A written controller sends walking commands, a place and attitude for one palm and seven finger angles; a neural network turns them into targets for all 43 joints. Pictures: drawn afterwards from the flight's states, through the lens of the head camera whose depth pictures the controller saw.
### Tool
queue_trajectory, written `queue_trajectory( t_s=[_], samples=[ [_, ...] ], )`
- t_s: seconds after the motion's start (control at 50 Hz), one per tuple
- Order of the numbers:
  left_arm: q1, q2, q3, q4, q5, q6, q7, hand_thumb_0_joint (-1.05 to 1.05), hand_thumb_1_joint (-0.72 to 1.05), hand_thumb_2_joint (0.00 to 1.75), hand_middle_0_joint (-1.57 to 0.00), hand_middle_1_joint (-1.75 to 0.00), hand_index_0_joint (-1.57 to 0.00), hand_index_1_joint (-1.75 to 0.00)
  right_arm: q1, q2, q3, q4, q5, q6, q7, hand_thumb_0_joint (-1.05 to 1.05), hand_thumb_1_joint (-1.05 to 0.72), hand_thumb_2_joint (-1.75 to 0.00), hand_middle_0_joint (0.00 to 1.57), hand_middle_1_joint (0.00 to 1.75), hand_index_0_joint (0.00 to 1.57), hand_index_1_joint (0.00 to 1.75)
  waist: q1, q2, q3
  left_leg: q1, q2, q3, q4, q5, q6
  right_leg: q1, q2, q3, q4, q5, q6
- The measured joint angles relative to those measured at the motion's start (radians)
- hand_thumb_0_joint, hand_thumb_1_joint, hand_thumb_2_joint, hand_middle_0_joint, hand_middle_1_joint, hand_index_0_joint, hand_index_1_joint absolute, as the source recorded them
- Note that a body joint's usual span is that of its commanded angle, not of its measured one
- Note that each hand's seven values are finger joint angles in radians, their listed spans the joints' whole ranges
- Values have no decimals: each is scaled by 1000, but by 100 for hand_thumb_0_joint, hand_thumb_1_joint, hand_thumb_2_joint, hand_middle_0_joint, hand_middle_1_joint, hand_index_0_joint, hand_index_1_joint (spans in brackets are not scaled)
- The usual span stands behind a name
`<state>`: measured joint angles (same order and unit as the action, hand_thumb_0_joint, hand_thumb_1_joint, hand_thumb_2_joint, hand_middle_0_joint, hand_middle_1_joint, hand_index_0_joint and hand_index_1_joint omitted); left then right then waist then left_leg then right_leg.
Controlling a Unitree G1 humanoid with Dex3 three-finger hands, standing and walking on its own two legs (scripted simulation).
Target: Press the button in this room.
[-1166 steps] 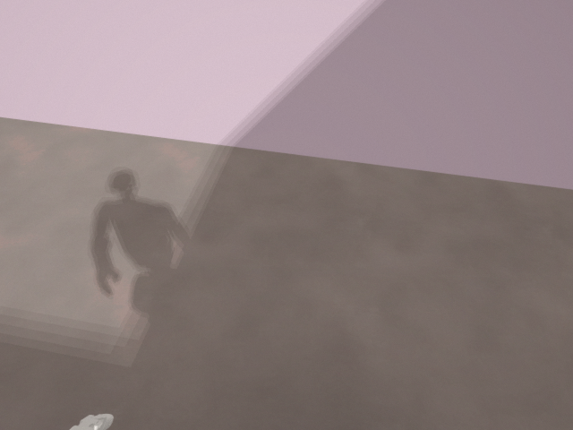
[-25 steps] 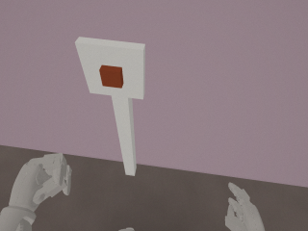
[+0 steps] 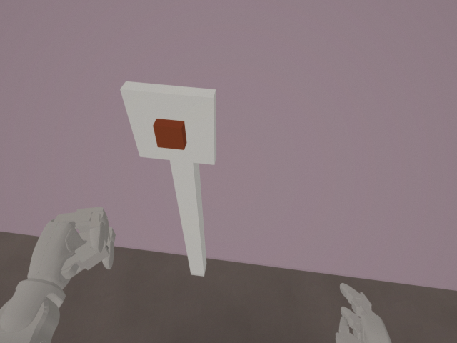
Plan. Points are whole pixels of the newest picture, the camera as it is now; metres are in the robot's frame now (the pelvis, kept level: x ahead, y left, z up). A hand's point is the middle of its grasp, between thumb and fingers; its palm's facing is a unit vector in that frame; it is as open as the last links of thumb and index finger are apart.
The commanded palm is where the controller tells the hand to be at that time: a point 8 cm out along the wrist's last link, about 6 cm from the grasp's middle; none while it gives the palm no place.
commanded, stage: raise the hand and make a fist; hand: left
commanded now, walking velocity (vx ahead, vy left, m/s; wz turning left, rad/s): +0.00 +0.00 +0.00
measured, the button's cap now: (171, 133) +0.49 +0.16 +0.10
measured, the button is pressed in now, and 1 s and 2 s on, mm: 0 0 0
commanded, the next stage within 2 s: aim a knuckle at the button in 0.32 s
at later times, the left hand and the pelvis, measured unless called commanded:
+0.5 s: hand (119, 254) +0.23 +0.18 +0.09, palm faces -0.02 -1.00 -0.06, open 3.1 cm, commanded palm +0.21 +0.24 +0.10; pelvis +0.00 -0.02 +0.00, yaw +0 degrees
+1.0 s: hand (146, 217) +0.29 +0.17 +0.09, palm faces -0.04 -1.00 -0.03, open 3.1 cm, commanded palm +0.28 +0.22 +0.09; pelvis -0.01 -0.03 +0.00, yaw +0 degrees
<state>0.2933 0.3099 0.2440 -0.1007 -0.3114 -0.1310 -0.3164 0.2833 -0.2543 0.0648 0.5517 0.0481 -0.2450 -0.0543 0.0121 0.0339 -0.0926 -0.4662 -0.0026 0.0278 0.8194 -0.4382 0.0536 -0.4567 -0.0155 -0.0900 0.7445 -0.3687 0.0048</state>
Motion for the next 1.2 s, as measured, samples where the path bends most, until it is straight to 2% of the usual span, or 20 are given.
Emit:
queue_trajectory(
  t_s=[0.12,0.28,0.5,0.72,1.2],
  samples=[
    [3,-10,-2,21,5,17,-1,1,90,90,-130,-150,-130,-150,-3,-3,-5,-4,-1,5,-1,1,-91,-89,21,30,20,30,-3,-1,6,21,2,2,-26,12,-5,15,3,2,-17,8,-6],
    [11,-20,-7,24,10,-20,6,2,90,90,-130,-150,-130,-150,-8,-5,-8,3,-2,3,-1,1,-91,-89,21,30,20,30,1,-1,15,25,7,-5,-31,18,-15,19,8,-4,-17,8,-16],
    [-4,-17,-6,58,0,-33,-11,2,90,90,-130,-150,-130,-150,-15,-5,-7,15,-2,1,-8,1,-91,-89,21,30,20,30,0,6,19,26,12,-15,-34,23,-27,20,13,-14,-14,6,-28],
    [-141,-23,-24,175,11,-47,-11,2,90,90,-130,-150,-130,-150,-23,-11,-11,31,1,13,-17,1,-91,-89,21,30,20,30,-6,3,27,14,11,-15,-35,30,-34,1,12,-13,-2,5,-35],
    [-440,-27,-30,483,58,-104,39,2,90,90,-130,-150,-130,-150,-11,-9,-23,58,-1,89,-2,1,-91,-89,21,30,20,30,-35,-14,33,-25,10,10,-42,36,-32,-56,11,11,12,9,-34]
  ],
)
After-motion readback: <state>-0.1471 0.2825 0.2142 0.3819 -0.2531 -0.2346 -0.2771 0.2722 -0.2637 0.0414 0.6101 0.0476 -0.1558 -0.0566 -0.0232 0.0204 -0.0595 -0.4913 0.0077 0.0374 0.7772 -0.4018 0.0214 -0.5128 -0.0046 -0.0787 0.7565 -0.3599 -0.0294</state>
